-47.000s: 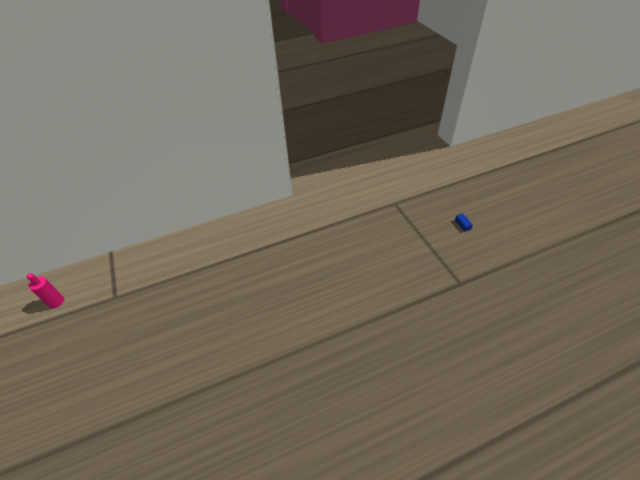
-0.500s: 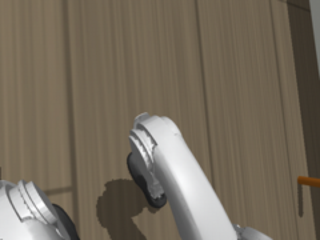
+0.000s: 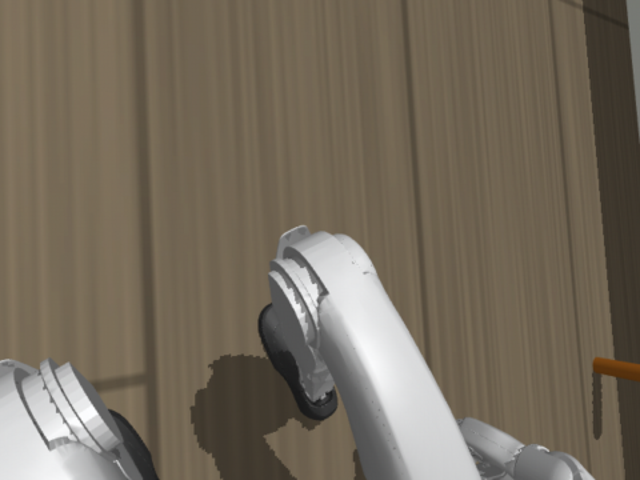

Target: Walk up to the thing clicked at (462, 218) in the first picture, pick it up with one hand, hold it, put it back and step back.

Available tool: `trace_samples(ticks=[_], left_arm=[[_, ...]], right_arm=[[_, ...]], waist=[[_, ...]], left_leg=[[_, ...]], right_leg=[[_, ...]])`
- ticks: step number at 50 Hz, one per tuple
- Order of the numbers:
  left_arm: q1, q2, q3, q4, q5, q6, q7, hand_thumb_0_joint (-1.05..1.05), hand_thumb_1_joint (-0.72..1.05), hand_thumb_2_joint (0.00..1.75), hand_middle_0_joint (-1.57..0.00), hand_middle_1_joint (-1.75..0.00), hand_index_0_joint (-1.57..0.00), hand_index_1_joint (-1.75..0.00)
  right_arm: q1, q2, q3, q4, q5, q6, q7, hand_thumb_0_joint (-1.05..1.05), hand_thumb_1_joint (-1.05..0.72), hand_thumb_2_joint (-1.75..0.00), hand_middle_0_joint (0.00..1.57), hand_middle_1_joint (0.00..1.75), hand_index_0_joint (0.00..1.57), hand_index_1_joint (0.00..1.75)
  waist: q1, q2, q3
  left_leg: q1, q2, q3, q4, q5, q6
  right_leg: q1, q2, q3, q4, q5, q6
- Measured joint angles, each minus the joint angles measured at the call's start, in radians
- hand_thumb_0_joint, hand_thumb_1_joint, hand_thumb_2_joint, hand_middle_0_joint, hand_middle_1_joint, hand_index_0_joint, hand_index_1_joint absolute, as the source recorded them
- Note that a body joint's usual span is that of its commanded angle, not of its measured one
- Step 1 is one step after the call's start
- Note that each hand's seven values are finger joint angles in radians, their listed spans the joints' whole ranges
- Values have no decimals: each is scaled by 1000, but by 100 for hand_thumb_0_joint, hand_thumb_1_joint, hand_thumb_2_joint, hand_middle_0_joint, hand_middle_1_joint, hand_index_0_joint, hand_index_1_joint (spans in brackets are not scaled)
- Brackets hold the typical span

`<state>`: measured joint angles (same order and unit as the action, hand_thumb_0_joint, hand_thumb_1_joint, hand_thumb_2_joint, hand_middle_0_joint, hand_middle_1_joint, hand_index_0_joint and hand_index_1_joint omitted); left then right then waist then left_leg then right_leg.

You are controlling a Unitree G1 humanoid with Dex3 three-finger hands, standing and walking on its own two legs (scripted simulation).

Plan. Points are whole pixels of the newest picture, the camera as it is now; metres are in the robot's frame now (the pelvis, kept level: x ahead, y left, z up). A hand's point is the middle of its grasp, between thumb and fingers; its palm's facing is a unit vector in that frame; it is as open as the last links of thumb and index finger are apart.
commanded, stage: rest palm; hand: left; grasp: from above
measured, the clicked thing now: out of the picture +0.46 +0.29 -0.29
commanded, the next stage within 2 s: close in 0.18 s
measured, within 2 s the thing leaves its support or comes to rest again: leaves its support in 1.56 s
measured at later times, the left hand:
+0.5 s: hand out of the picture +0.44 +0.28 -0.26, palm faces -0.04 -0.48 -0.88, open 10.6 cm
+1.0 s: hand out of the picture +0.45 +0.29 -0.26, palm faces -0.04 -0.47 -0.88, open 9.9 cm
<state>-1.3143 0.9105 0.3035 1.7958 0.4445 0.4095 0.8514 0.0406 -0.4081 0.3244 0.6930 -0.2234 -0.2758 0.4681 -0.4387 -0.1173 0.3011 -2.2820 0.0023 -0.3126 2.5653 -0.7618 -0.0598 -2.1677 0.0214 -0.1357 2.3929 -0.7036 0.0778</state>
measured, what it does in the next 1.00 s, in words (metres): stands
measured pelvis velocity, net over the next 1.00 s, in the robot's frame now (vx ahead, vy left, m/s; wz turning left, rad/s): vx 0.00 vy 0.00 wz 0.00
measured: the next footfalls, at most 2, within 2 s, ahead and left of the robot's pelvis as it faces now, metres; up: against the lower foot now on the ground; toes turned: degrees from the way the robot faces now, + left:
none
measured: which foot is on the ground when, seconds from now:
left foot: down 0.00-1.00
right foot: down 0.00-1.00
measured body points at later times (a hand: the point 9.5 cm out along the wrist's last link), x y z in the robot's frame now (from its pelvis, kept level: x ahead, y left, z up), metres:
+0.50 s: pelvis +0.00 +0.00 +0.00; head +0.31 +0.09 +0.31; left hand +0.45 +0.30 -0.21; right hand +0.01 -0.26 -0.06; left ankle +0.06 +0.14 -0.27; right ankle +0.11 -0.13 -0.27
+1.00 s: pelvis +0.00 +0.00 +0.00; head +0.31 +0.09 +0.31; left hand +0.45 +0.31 -0.21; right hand +0.02 -0.26 -0.05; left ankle +0.06 +0.14 -0.27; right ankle +0.11 -0.13 -0.27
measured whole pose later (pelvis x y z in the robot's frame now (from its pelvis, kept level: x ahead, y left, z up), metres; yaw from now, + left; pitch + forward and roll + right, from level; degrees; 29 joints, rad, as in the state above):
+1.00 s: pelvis +0.00 +0.00 +0.00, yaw +0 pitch +27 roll -14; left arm -1.30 0.91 0.27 1.81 0.38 0.38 0.88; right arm 0.05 -0.44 0.33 0.70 -0.22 -0.25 0.48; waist -0.45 -0.12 0.29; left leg -2.29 -0.01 -0.32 2.57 -0.77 -0.07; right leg -2.17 0.01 -0.15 2.40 -0.72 0.07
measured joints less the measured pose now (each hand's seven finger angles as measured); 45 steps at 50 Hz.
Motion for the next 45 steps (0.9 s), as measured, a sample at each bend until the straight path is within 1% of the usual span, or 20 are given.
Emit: trace_samples(ticks=[5,10,17,24,28,31,36,45], left_arm=[[16,-5,9,6,-10,-9,9,-1,-22,77,-26,-83,-27,-83],[28,4,22,8,-8,-25,12,0,-19,75,-28,-81,-29,-80],[35,9,19,1,-12,-34,29,0,-14,72,-32,-79,-32,-77],[40,13,11,-1,-49,-37,30,0,1,64,-40,-71,-45,-71],[38,11,6,2,-58,-37,24,0,8,57,-44,-66,-51,-66],[37,6,-2,-2,-65,-33,18,0,11,52,-47,-63,-53,-62],[35,-1,-11,5,-51,-33,15,1,15,47,-53,-59,-55,-56],[22,-5,-24,14,-54,-35,28,3,17,41,-60,-54,-58,-51]], right_arm=[[25,-12,0,-17,5,11,3,-1,-88,-89,19,30,19,30],[32,-24,5,-4,5,21,1,-1,-88,-89,19,30,19,30],[38,-35,4,-8,-2,34,3,-1,-88,-89,19,30,19,30],[29,-26,13,-13,-9,37,6,-1,-88,-89,19,30,19,30],[19,-18,15,-13,-6,37,5,-1,-88,-89,19,30,19,30],[8,-13,17,-9,-8,34,5,-1,-88,-89,19,30,19,30],[1,-8,11,-4,0,31,5,-1,-88,-89,19,30,19,30],[7,-21,4,2,4,26,11,-1,-88,-89,19,30,19,30]], waist=[[-3,-11,-6],[-12,-19,-6],[-16,-16,10],[-18,-9,9],[-16,-5,5],[-14,-3,4],[-10,2,-7],[-7,2,-12]], left_leg=[[3,-2,-6,-4,1,-5],[-1,-4,-12,-4,2,-6],[-2,-5,-13,3,-3,-6],[1,-5,-12,12,-10,-4],[-2,-6,-11,15,-10,-5],[-3,-7,-9,16,-10,-4],[-9,-7,-9,14,-9,-5],[-8,-9,-10,11,-12,-7]], right_leg=[[3,-2,-7,-4,1,-9],[0,-4,-12,-5,2,-11],[1,-4,-12,0,-3,-11],[1,-5,-10,11,-9,-9],[-3,-6,-9,15,-10,-9],[-3,-7,-7,17,-11,-8],[-8,-8,-7,15,-11,-9],[-5,-11,-10,12,-17,-10]])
